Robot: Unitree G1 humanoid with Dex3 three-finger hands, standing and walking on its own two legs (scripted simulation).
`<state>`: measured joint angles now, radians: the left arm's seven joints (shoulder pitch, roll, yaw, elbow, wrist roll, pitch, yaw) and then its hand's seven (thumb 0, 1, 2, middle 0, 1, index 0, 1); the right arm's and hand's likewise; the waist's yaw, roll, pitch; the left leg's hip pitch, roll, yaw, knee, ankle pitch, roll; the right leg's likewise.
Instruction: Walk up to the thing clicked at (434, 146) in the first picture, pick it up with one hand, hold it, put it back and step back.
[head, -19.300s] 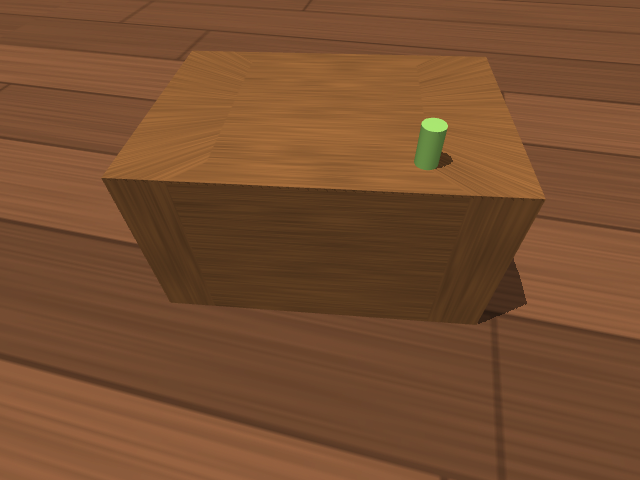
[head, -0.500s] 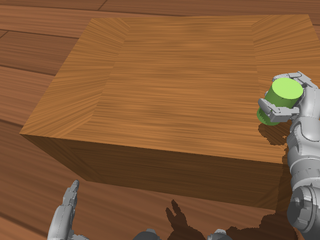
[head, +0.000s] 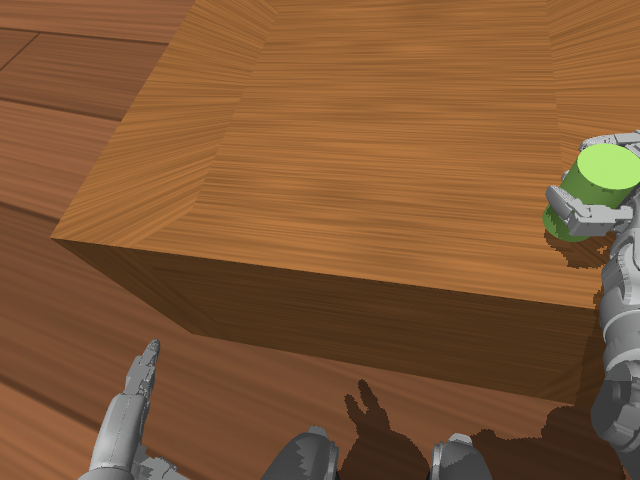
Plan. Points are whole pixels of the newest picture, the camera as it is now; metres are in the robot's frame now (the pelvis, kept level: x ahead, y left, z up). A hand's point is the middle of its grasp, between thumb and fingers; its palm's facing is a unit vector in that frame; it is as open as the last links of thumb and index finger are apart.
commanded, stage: lower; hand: right
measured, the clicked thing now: (587, 196) +0.49 -0.23 +0.02
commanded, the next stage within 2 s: loosen in 0.68 s
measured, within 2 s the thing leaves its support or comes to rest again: rests again in 0.54 s
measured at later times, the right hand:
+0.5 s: hand (576, 201) +0.49 -0.22 +0.00, palm faces +0.24 +0.97 +0.02, open 9.0 cm
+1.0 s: hand (575, 205) +0.49 -0.22 -0.01, palm faces +0.24 +0.97 +0.01, open 8.9 cm
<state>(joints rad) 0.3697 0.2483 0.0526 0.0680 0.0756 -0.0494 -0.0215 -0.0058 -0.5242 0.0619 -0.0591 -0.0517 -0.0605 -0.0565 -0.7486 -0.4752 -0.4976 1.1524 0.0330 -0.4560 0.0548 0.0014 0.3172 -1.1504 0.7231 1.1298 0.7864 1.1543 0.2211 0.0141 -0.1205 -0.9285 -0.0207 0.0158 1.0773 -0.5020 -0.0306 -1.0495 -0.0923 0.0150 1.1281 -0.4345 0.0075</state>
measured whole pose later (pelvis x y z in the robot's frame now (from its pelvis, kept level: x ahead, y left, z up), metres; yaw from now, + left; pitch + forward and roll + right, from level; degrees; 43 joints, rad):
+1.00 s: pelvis -0.01 +0.00 -0.04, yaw +1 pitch +24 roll +6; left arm 0.40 0.25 0.04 -0.09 0.09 0.01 -0.05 -0.01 -0.49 0.03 -0.06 -0.05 -0.07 -0.05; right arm -0.78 -0.54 -0.54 1.19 0.00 -0.51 0.06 -0.01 0.29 -0.98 0.81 0.98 0.87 0.99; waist 0.27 -0.01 -0.14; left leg -1.11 -0.04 0.05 1.23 -0.55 -0.03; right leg -1.25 -0.10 0.06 1.30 -0.48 0.01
